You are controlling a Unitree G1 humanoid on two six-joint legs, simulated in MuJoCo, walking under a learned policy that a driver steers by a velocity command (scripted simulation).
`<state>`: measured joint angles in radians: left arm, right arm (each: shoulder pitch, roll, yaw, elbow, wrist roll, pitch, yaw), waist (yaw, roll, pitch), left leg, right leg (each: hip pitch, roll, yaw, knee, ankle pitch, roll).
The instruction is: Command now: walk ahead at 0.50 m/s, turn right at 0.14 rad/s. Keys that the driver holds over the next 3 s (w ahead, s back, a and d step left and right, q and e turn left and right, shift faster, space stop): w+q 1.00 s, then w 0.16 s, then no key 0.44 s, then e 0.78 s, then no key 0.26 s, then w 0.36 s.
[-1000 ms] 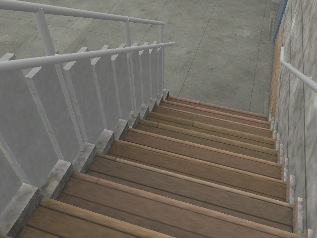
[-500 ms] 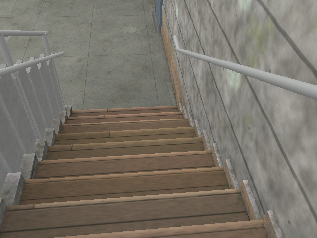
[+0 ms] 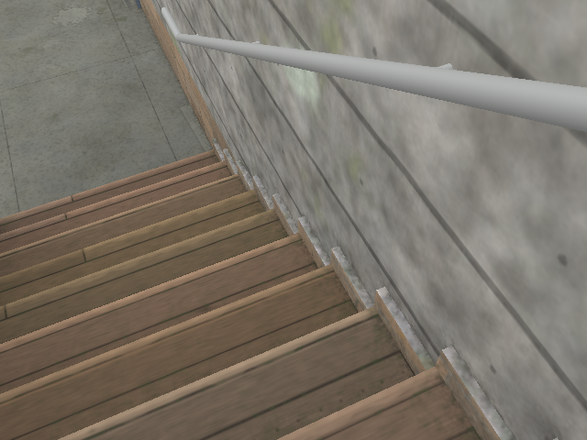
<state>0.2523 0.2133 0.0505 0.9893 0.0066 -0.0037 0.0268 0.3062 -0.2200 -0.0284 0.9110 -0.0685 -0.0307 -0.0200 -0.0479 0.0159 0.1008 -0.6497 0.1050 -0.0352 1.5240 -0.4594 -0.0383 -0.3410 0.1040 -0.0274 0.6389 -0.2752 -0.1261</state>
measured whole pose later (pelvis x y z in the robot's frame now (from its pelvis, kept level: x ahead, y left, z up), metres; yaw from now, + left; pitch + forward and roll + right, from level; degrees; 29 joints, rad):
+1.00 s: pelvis +0.57 +0.12 -0.31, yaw +29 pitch +0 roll +4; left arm 0.12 0.22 0.04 0.79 0.01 -0.07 0.01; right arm 0.47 -0.25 -0.04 0.92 -0.04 -0.02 -0.04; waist -0.11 -0.03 -0.06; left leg -0.31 -0.22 -0.16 1.54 -0.89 0.15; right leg -0.24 -0.02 0.05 0.33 -0.07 -0.02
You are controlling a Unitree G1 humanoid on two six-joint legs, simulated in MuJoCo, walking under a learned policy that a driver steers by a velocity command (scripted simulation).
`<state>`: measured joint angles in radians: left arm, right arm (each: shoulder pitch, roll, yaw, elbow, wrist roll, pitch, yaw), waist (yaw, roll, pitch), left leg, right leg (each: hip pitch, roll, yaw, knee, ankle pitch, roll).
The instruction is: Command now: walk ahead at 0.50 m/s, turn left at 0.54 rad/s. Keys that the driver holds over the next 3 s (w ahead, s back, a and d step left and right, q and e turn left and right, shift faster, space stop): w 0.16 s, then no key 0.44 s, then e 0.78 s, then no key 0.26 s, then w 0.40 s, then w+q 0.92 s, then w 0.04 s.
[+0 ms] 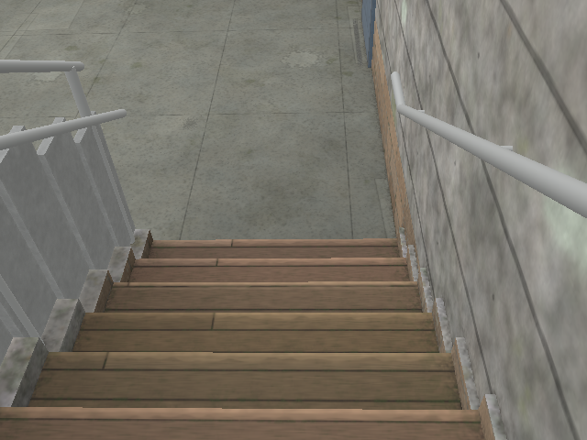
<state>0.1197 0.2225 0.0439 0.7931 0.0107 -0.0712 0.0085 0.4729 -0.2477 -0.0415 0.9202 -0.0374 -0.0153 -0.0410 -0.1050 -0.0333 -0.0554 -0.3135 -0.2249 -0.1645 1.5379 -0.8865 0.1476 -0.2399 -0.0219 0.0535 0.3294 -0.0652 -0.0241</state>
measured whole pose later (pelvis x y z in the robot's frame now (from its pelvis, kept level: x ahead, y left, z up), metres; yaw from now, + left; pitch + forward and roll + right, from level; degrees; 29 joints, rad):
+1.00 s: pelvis +0.32 -0.04 -0.21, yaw -3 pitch -1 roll +1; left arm 0.16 0.20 0.01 0.78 0.01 0.05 -0.01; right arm 0.29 -0.25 -0.01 0.81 -0.04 0.05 -0.06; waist -0.03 0.01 -0.03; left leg -0.36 0.03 0.22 0.75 -0.38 0.07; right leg -0.38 0.02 -0.03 0.77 -0.43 -0.05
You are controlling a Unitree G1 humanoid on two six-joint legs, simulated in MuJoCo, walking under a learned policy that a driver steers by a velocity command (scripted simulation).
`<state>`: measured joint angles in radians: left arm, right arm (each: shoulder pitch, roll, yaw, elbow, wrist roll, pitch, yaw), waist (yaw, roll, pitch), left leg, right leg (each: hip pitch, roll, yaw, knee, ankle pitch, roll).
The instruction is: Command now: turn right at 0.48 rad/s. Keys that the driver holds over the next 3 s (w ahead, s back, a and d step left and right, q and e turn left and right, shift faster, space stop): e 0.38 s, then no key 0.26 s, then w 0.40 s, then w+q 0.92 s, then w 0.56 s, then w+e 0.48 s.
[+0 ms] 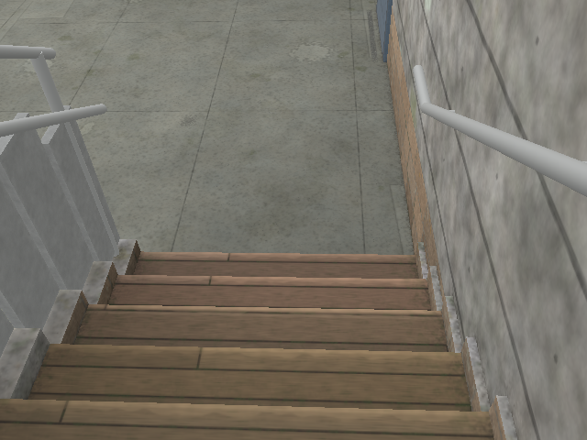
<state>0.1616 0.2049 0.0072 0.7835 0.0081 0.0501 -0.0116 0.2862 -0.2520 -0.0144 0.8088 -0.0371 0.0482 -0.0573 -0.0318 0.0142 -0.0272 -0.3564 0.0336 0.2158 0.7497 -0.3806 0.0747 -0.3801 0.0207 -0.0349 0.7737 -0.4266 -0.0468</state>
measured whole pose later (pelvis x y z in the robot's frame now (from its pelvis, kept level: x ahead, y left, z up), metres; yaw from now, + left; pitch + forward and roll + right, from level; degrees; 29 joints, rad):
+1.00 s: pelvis +0.07 +0.04 +0.03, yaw -17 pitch +1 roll -1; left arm 0.13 0.23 0.04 0.83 0.01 0.03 0.00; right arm 0.42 -0.25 -0.03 0.83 -0.03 -0.05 0.02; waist -0.07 -0.01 0.00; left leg -0.07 -0.09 -0.02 0.35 -0.28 0.10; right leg -0.38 0.01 0.02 0.66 -0.18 -0.02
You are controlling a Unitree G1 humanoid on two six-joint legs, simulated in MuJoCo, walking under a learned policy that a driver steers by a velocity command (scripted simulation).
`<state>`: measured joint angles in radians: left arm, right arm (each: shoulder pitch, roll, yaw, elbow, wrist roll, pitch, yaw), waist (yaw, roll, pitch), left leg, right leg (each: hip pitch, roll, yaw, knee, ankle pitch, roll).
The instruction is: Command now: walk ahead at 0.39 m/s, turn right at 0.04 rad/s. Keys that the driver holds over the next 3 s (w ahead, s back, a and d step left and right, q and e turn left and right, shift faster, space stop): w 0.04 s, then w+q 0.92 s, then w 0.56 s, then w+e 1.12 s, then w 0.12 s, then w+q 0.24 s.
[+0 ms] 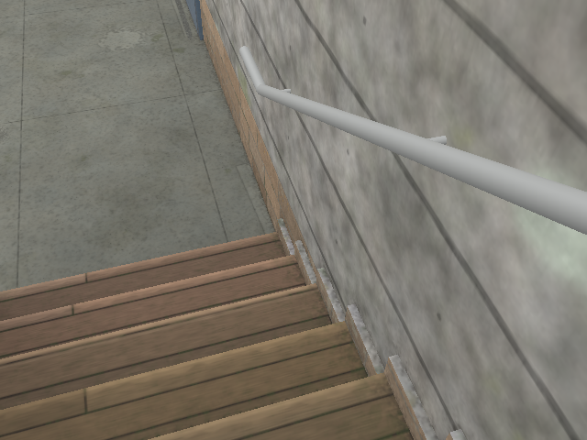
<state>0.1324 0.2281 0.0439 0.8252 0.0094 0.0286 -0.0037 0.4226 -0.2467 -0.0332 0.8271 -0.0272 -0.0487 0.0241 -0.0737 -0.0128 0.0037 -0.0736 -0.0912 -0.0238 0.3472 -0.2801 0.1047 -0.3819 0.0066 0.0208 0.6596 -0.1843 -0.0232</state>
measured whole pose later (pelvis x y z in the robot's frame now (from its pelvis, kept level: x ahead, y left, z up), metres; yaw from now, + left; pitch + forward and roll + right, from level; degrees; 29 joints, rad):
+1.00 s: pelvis +0.53 +0.03 -0.33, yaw +27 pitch -1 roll +3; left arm 0.21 0.23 0.05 0.88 0.02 -0.07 0.01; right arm 0.46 -0.24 -0.03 0.98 -0.02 -0.03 -0.03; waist -0.05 -0.02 -0.03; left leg -0.28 -0.21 -0.11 1.53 -0.84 0.16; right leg -0.23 -0.01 0.02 0.38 -0.06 -0.04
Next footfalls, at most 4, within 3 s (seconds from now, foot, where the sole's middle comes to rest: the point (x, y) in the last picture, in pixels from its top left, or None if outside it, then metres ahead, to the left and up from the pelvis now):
0.12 right None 0.08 -0.13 -0.78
0.52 left None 0.32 0.07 -0.95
0.96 right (281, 439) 0.64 -0.01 -1.12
1.56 left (192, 391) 0.88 0.27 -1.29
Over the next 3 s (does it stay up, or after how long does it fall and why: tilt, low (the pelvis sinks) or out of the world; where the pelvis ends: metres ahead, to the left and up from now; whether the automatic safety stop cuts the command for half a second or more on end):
stays up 1.49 0.41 -0.87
